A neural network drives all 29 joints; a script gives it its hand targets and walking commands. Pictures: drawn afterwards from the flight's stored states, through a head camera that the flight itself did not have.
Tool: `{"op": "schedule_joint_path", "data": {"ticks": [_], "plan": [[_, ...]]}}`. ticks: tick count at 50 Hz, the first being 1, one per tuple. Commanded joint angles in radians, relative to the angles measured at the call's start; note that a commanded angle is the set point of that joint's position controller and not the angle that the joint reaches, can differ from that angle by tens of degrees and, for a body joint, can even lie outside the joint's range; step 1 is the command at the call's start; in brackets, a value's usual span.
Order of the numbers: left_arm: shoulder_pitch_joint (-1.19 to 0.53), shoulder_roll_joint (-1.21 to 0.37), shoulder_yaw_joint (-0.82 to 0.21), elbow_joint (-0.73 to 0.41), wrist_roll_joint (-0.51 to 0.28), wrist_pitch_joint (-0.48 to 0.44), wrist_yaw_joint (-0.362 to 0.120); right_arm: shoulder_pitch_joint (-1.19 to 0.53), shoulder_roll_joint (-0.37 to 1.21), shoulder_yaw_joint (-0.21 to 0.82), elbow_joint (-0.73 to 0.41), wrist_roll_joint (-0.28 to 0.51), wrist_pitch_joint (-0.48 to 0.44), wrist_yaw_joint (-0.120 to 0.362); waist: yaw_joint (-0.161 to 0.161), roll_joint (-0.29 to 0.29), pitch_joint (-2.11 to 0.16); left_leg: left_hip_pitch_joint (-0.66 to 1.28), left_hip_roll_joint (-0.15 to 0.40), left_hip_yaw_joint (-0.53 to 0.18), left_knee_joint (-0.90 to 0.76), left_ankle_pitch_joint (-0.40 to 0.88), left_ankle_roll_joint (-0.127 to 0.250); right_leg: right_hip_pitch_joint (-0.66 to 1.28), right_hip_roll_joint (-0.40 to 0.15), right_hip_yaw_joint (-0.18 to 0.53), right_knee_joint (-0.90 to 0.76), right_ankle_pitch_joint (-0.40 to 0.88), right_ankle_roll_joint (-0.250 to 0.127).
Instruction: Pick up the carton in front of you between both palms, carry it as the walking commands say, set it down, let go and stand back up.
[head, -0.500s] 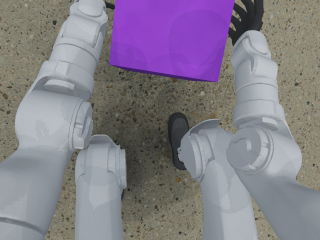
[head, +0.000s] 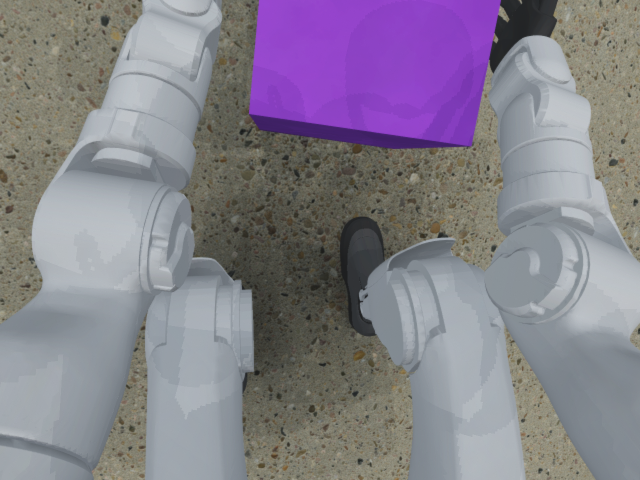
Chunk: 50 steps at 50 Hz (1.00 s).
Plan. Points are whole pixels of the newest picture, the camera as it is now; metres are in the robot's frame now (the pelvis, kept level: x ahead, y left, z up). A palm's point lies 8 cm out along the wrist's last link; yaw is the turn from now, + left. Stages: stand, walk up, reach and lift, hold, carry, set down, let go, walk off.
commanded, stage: set down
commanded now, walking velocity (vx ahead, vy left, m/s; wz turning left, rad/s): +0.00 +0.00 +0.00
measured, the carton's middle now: (353, 49) +0.52 -0.08 -0.25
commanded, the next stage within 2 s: let go in 1.64 s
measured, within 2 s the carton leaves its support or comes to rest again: rests again in 0.04 s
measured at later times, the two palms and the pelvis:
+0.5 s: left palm out of the picture +0.56 +0.12 -0.21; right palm (523, 91) +0.47 -0.25 -0.18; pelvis -0.01 -0.01 +0.00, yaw -1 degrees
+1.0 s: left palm out of the picture +0.59 +0.12 -0.06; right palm (602, 81) +0.46 -0.24 -0.07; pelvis +0.00 -0.01 +0.06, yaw +1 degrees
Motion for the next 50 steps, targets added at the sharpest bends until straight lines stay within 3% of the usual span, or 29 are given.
{"op": "schedule_joint_path", "data": {"ticks": [1, 5, 11, 13, 16, 18, 20, 26, 32, 37, 43, 50], "plan": [[-0.275, -0.555, -0.109, -0.063, -0.018, -0.042, -0.142, -0.197, 0.658, 0.202, 0.046, 0.044, 0.001, 0.164, 0.051, 0.249, -0.735, 0.285, 0.004, -0.049, -0.299, 0.347, 0.009, 0.518, 0.079, -0.083, 0.017, 0.217, -0.019], [-0.247, -0.509, -0.089, -0.042, 0.006, -0.041, -0.137, -0.193, 0.616, 0.197, 0.065, 0.050, -0.009, 0.155, 0.067, 0.235, -0.693, 0.271, 0.010, -0.055, -0.299, 0.337, 0.014, 0.503, 0.079, -0.079, 0.021, 0.205, -0.017], [-0.264, -0.359, -0.090, -0.039, 0.012, -0.051, -0.114, -0.126, 0.502, 0.149, 0.112, 0.047, -0.033, 0.123, 0.058, 0.218, -0.669, 0.267, 0.035, -0.064, -0.312, 0.309, 0.011, 0.532, 0.065, -0.084, 0.022, 0.192, -0.004], [-0.266, -0.250, -0.097, -0.037, -0.001, -0.061, -0.091, -0.080, 0.405, 0.125, 0.125, 0.050, -0.055, 0.094, 0.049, 0.217, -0.693, 0.292, 0.051, -0.071, -0.315, 0.324, 0.002, 0.563, 0.056, -0.091, 0.024, 0.209, 0.004], [-0.245, 0.037, -0.099, -0.034, -0.046, -0.087, -0.019, 0.006, 0.116, 0.090, 0.126, 0.084, -0.118, 0.012, 0.043, 0.223, -0.726, 0.341, 0.077, -0.083, -0.311, 0.360, -0.015, 0.588, 0.040, -0.096, 0.025, 0.249, 0.007], [-0.252, 0.208, -0.117, -0.040, -0.095, -0.112, 0.032, 0.044, -0.061, 0.117, 0.141, 0.149, -0.163, -0.042, 0.040, 0.231, -0.736, 0.371, 0.089, -0.098, -0.303, 0.382, -0.022, 0.596, 0.026, -0.091, 0.026, 0.281, 0.007], [-0.315, 0.237, -0.172, -0.052, -0.157, -0.128, 0.048, 0.007, -0.122, 0.174, 0.137, 0.228, -0.197, -0.064, 0.017, 0.254, -0.758, 0.388, 0.100, -0.115, -0.291, 0.395, -0.028, 0.587, 0.013, -0.081, 0.028, 0.311, 0.005], [-0.422, 0.194, -0.322, -0.114, -0.321, -0.144, 0.017, -0.082, -0.135, 0.332, 0.099, 0.390, -0.232, -0.069, -0.047, 0.317, -0.865, 0.473, 0.116, -0.129, -0.252, 0.412, -0.031, 0.607, -0.020, -0.066, 0.011, 0.370, -0.015], [-0.379, 0.255, -0.288, -0.090, -0.317, -0.116, 0.005, -0.034, -0.123, 0.371, 0.002, 0.428, -0.205, -0.104, -0.041, 0.313, -1.003, 0.518, 0.104, -0.076, -0.256, 0.331, -0.027, 0.756, -0.010, -0.069, -0.026, 0.369, -0.015], [-0.359, 0.298, -0.211, -0.163, -0.274, -0.086, 0.022, 0.056, -0.125, 0.380, -0.178, 0.421, -0.160, -0.157, -0.032, 0.308, -1.204, 0.629, 0.067, -0.021, -0.304, 0.278, -0.019, 0.914, 0.024, -0.088, -0.085, 0.329, -0.019], [-0.304, 0.306, -0.149, -0.134, -0.275, -0.045, 0.015, 0.055, -0.145, 0.350, -0.383, 0.323, -0.098, -0.198, -0.061, 0.207, -1.155, 0.593, 0.041, -0.003, -0.386, 0.198, -0.008, 0.945, 0.039, -0.120, -0.180, 0.253, -0.012], [-0.247, 0.312, -0.115, -0.114, -0.266, -0.041, -0.018, 0.134, -0.055, 0.379, -0.432, 0.308, -0.051, -0.185, -0.041, 0.180, -1.132, 0.582, 0.028, 0.017, -0.489, 0.215, -0.004, 0.990, 0.050, -0.119, -0.278, 0.285, 0.004]]}}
